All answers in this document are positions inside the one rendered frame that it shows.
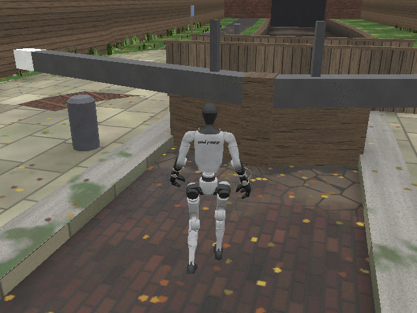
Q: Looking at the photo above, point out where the right robot forearm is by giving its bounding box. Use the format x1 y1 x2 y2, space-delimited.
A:
235 158 249 186

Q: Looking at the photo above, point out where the left robot shin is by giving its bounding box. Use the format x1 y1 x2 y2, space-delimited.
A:
188 219 198 265

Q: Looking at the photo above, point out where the robot right hand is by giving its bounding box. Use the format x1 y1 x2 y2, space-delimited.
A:
236 183 251 199

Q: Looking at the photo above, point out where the robot left foot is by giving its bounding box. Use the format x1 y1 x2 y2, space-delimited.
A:
187 262 197 274

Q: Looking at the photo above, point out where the robot left hand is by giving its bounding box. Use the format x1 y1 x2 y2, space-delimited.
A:
170 175 185 187

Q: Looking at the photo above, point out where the robot left upper arm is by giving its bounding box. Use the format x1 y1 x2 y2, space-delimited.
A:
176 131 196 166

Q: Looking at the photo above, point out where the left robot forearm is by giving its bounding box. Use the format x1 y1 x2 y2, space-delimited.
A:
171 156 183 178

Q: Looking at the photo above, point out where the robot right upper arm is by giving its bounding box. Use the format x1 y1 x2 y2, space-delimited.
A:
223 132 241 168

